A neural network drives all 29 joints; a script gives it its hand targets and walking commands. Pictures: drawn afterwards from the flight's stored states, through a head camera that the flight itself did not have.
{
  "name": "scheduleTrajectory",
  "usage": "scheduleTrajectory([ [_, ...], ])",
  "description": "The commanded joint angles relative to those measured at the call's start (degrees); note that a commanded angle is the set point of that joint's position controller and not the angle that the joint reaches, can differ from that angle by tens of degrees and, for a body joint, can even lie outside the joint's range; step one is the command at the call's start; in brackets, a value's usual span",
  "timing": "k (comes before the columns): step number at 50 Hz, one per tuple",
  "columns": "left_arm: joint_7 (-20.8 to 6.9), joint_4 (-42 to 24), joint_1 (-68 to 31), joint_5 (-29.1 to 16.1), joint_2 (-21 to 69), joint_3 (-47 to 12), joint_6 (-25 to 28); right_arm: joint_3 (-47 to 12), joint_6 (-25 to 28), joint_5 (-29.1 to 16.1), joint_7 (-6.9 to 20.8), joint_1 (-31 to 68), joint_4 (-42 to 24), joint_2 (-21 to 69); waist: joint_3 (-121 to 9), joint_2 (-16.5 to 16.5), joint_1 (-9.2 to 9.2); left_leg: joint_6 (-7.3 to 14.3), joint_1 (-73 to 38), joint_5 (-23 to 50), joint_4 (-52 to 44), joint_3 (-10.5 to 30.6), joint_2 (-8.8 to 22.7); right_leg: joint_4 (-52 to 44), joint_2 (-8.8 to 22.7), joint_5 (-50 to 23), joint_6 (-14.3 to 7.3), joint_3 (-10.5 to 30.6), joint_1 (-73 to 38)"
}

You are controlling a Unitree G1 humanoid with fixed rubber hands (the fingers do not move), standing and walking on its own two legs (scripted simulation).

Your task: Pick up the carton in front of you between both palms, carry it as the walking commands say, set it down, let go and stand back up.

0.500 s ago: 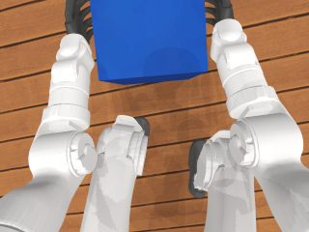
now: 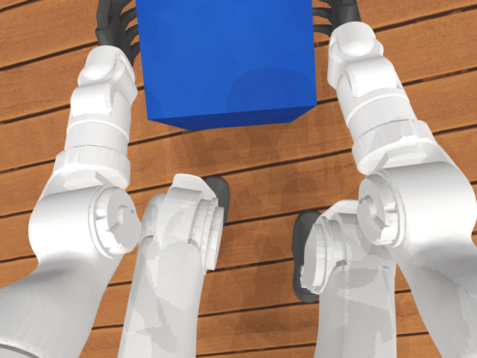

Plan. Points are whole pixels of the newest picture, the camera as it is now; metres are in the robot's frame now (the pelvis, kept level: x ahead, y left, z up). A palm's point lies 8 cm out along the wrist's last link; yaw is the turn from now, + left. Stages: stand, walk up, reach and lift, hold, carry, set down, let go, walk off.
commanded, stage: set down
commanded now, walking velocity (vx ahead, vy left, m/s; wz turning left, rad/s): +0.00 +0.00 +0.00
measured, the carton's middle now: (231, 59) +0.50 +0.10 -0.24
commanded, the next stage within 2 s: let go in 1.76 s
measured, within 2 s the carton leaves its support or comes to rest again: rests again in 0.40 s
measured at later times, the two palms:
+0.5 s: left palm (117, 57) +0.47 +0.26 -0.16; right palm (342, 30) +0.54 -0.05 -0.18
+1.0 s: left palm (69, 52) +0.46 +0.28 -0.10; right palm out of the picture +0.56 -0.08 -0.10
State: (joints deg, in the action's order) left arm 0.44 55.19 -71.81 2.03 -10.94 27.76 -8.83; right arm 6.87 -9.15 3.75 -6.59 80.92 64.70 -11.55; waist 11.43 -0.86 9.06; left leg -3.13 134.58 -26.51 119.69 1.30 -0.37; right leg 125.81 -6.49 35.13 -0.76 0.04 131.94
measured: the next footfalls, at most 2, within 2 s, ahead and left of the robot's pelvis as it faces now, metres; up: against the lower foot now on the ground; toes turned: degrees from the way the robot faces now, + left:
none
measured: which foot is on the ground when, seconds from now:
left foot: down 0.00-1.00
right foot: down 0.00-1.00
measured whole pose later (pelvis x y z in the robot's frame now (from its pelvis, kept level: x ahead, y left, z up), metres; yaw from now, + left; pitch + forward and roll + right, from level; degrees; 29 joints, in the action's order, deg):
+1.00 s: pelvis +0.00 +0.01 +0.04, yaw +1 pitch +40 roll +0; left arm 6.7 46.4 -62.0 -11.3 -13.5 15.8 -4.5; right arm 2.1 -8.8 -5.1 -5.5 72.8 52.9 -20.3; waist 9.5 -1.2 8.2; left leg -1.0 128.4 -26.3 114.5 0.2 -2.2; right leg 120.2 -4.2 36.7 1.2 1.4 123.8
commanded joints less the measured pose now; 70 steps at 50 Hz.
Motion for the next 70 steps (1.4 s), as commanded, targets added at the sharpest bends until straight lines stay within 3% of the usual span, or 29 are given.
scheduleTrajectory([
  [1,-12.57,-1.66,-26.43,-2.32,43.38,-15.51,-0.03,-9.59,3.19,-1.43,11.10,24.74,-6.86,41.30,-49.29,-8.16,-0.31,1.01,-24.93,12.84,-4.55,-4.41,-4.33,-13.68,-2.31,-12.66,-0.97,1.11,-22.74],
  [15,-11.59,2.84,-24.82,-1.20,36.13,-12.08,0.99,-4.52,2.64,3.81,11.34,18.74,-2.31,33.52,-40.99,-5.58,-3.01,0.89,-23.83,10.39,-4.42,-2.86,-4.36,-13.06,-1.30,-10.47,-1.31,1.37,-19.16],
  [19,-10.11,4.16,-22.92,-1.11,31.68,-10.29,2.01,-4.31,3.13,4.30,10.54,18.54,-2.67,28.28,-40.96,-5.66,-2.74,0.31,-25.93,10.17,-4.01,-3.01,-3.96,-12.68,-0.69,-9.80,-0.75,1.13,-20.18],
  [21,-8.05,5.99,-19.85,-1.48,24.18,-7.62,3.35,-3.63,3.72,3.87,8.83,18.18,-2.96,19.53,-41.90,-5.64,-2.46,-0.29,-27.50,10.19,-3.65,-3.38,-3.36,-12.71,0.10,-9.16,-0.12,1.06,-21.59],
  [24,-0.13,7.73,-9.80,-3.10,-3.63,-2.70,7.19,-1.03,5.39,1.23,2.47,12.87,-3.63,-9.32,-44.39,-5.42,-2.04,-1.33,-30.64,10.62,-4.08,-3.71,-1.53,-12.98,2.23,-8.37,1.13,1.36,-23.77],
  [26,3.32,7.97,-10.09,-6.67,-10.12,-4.38,9.44,-3.68,6.05,-3.02,0.37,14.93,-3.17,-13.59,-47.19,-6.25,-0.47,-0.85,-31.03,12.41,-4.48,-3.62,-0.78,-12.60,3.16,-9.27,1.37,2.25,-25.05],
  [28,4.36,8.05,-11.26,-9.76,-12.69,-6.30,11.04,-7.22,6.67,-7.20,0.60,17.33,-4.25,-12.68,-49.36,-8.09,1.29,-0.05,-30.01,14.59,-4.35,-3.50,-0.14,-11.79,3.72,-11.31,1.46,3.09,-25.75],
  [32,4.46,6.89,-11.79,-12.73,-14.15,-8.86,12.78,-12.70,6.93,-13.70,2.14,19.33,-7.10,-9.70,-51.64,-9.69,5.35,1.07,-29.86,17.81,-4.22,-3.64,1.02,-10.63,4.35,-13.95,2.06,4.14,-26.79],
  [34,4.62,5.28,-11.15,-13.13,-14.94,-9.19,12.96,-13.26,6.72,-15.11,2.48,18.60,-7.86,-10.35,-54.20,-9.42,6.16,1.18,-32.26,19.28,-4.37,-3.75,1.31,-10.39,4.29,-14.36,2.34,3.75,-27.64],
  [39,5.19,-1.55,-6.75,-13.78,-15.03,-9.50,11.73,-10.50,5.80,-13.38,1.69,13.45,-9.88,-13.93,-65.59,-7.78,4.50,0.93,-42.80,22.79,-5.67,-3.98,0.78,-11.01,3.49,-14.26,2.20,0.98,-30.87],
  [44,5.81,-12.76,-1.38,-15.11,-12.49,-11.25,7.90,-6.27,3.32,-10.18,0.46,10.40,-18.73,-15.51,-79.27,-6.74,1.97,0.70,-56.40,23.06,-9.42,-4.55,-1.37,-14.68,1.86,-11.28,1.52,-2.51,-34.77],
  [49,6.54,-15.61,-0.48,-12.62,-9.01,-11.07,4.27,-2.41,0.79,-8.14,1.08,7.94,-18.32,-14.87,-68.83,-3.79,1.14,0.18,-52.79,15.06,-15.39,-4.87,-2.33,-19.90,1.45,-4.51,0.90,-3.23,-29.90],
  [54,6.20,-15.05,1.59,-10.08,-6.70,-10.26,3.94,-0.36,1.40,-7.11,2.61,4.94,-13.42,-13.53,-64.39,-2.15,1.02,-0.37,-50.31,14.62,-19.55,-4.79,-2.30,-24.14,1.28,-4.81,0.55,-2.51,-28.23],
  [59,5.74,-16.06,4.45,-8.65,-6.37,-9.08,3.82,0.33,1.78,-5.98,3.55,2.77,-12.32,-12.33,-67.20,-3.08,1.78,-0.65,-51.89,16.53,-23.91,-5.32,-2.55,-28.74,0.90,-7.11,0.71,-2.41,-32.06],
  [70,3.82,-22.38,9.83,-8.97,-7.14,-7.95,1.58,0.46,-0.58,-4.30,3.98,0.55,-22.03,-11.66,-76.99,-7.67,2.12,-0.61,-58.15,23.12,-33.47,-6.68,-3.27,-38.87,0.22,-15.85,1.89,-2.52,-49.20],
])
